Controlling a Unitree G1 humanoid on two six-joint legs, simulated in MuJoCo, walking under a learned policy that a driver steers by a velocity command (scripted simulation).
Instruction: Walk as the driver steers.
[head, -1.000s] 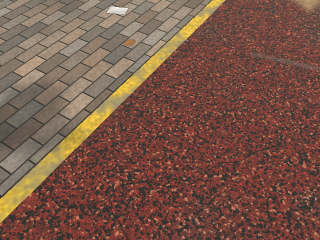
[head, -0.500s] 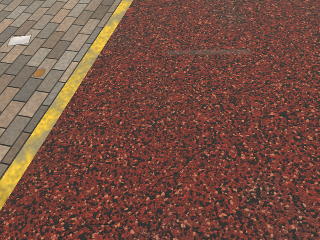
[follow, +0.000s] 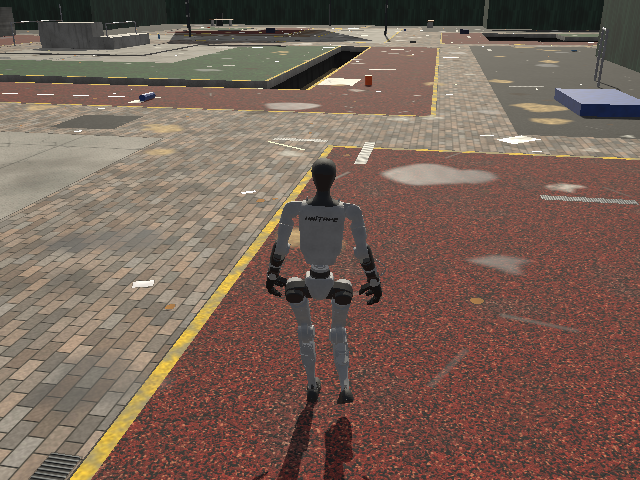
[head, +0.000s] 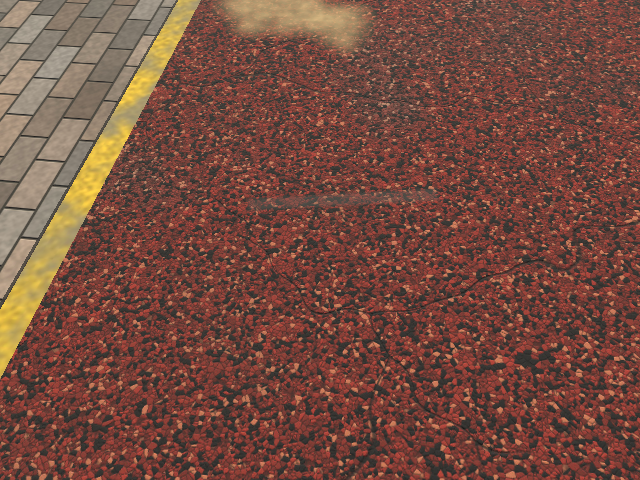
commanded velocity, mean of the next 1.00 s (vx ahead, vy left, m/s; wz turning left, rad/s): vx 1.00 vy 0.00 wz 0.53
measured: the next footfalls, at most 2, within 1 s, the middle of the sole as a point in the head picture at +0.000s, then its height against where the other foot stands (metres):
right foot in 0.30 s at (409, 462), level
left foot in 0.76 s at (200, 369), level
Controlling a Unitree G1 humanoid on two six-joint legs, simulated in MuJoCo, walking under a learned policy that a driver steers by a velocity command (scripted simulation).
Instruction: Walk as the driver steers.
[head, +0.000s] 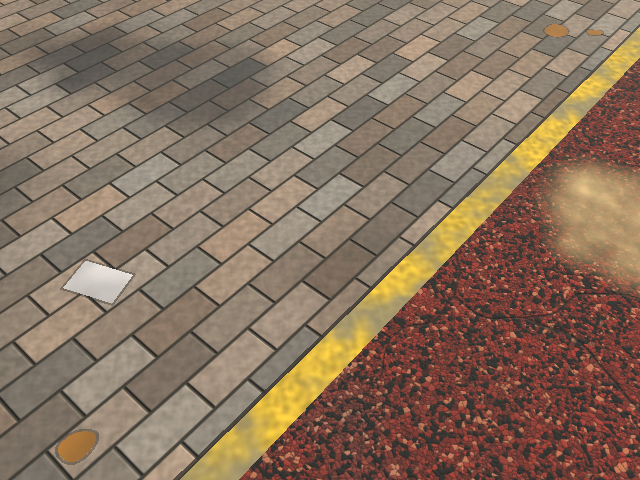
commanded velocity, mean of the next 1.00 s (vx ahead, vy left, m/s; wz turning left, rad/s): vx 0.26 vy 0.00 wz -0.32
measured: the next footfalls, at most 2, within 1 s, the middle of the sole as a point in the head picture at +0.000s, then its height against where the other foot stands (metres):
right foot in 0.20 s outside the picture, level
left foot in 0.70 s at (296, 461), level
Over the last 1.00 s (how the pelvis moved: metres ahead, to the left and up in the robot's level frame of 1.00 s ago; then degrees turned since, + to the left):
0.79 0.25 0.01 32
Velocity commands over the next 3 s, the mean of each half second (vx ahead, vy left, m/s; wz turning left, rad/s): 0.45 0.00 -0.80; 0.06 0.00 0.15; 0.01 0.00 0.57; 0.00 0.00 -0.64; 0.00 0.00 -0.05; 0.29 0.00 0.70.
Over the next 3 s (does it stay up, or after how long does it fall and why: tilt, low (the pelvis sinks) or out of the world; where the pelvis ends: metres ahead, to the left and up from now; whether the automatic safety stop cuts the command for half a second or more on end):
stays up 0.54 -0.05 0.01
